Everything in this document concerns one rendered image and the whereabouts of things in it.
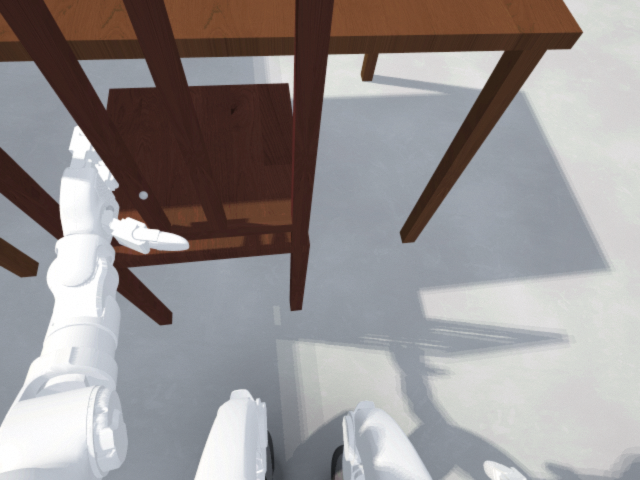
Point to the chair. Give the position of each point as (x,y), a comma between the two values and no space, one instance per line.
(229,168)

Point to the table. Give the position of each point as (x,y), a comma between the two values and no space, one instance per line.
(523,29)

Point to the left robot thigh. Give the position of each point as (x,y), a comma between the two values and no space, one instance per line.
(239,430)

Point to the left robot forearm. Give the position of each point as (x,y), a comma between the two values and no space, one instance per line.
(82,337)

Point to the right robot thigh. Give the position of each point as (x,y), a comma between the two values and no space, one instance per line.
(373,439)

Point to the robot thigh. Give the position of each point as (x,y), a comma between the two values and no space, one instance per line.
(373,439)
(239,430)

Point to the robot left upper arm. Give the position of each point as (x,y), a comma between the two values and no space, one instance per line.
(73,435)

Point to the robot left hand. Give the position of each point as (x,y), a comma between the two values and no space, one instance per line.
(86,191)

